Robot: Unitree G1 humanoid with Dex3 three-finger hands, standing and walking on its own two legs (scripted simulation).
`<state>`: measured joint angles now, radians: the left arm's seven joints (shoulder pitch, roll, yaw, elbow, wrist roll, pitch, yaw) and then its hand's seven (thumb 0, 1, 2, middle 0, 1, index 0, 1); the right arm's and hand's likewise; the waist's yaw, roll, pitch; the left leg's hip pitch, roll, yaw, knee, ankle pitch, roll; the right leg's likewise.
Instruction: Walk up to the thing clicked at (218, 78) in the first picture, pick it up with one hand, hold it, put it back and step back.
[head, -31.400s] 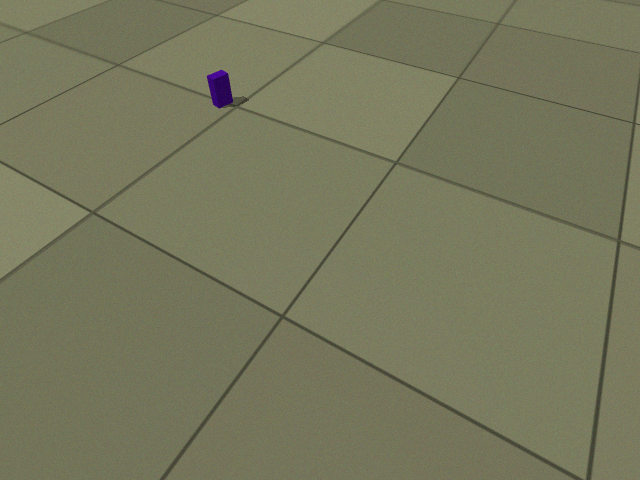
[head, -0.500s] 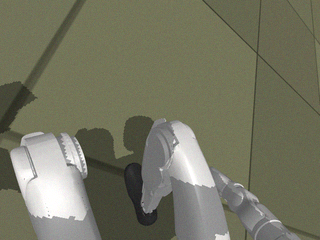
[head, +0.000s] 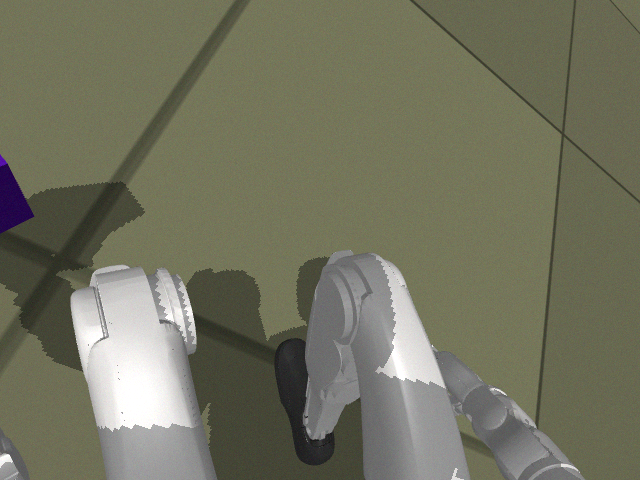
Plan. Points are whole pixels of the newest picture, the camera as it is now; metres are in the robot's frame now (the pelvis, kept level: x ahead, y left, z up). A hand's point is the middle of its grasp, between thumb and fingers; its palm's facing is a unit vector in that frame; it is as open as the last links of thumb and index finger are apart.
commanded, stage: hold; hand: left
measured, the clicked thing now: out of the picture +0.40 +0.35 -0.14
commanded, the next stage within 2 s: none
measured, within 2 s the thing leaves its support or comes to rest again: neither
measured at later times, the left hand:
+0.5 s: hand out of the picture +0.33 +0.35 +0.07, palm faces +0.54 -0.84 -0.05, open 10.1 cm
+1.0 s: hand out of the picture +0.32 +0.31 +0.30, palm faces +0.55 -0.83 +0.00, open 10.2 cm
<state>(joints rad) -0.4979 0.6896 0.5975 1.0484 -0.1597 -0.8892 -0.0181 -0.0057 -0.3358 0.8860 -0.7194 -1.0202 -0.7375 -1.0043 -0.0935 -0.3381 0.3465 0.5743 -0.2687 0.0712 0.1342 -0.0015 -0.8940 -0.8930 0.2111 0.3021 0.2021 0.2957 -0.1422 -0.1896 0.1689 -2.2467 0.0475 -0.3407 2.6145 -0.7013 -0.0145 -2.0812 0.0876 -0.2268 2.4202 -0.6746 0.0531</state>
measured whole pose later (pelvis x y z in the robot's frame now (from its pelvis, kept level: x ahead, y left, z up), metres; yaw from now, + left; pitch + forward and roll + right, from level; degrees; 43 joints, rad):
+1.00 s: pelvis +0.04 +0.00 +0.27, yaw +13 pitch +27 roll -5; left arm -0.06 0.22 0.29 0.12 -0.21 -0.26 0.06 -0.01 -0.42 1.05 -0.71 -1.04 -0.73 -1.03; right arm 0.12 -0.23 -0.02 0.56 0.04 0.00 -0.05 0.01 -0.92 -0.89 0.21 0.30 0.20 0.30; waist -0.02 0.02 -0.19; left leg -1.53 0.06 -0.07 1.68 -0.64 -0.01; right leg -1.44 0.01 -0.06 1.63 -0.67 0.01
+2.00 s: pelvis +0.10 +0.01 +0.42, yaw +16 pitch +13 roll -2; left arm -0.06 0.13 0.16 0.26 -0.12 -0.31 0.15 -0.01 -0.42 1.05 -0.72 -1.03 -0.74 -1.02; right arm 0.22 -0.20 0.00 0.61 -0.02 -0.01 -0.05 0.01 -0.91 -0.89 0.21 0.30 0.20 0.30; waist -0.01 0.01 -0.09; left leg -0.78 0.04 -0.03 1.04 -0.48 -0.01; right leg -0.70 -0.01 -0.05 0.99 -0.50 0.01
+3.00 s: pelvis +0.09 +0.00 +0.42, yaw +16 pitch +11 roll -1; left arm -0.13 0.10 0.21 0.43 -0.10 -0.37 0.17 -0.01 -0.44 1.05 -0.75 -1.00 -0.77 -0.99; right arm 0.19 -0.19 -0.02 0.64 -0.04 -0.02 -0.03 0.01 -0.90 -0.90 0.21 0.30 0.20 0.30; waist -0.02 -0.01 -0.06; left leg -0.73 0.04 -0.02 0.97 -0.44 -0.02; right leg -0.67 -0.01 -0.04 0.94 -0.46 0.01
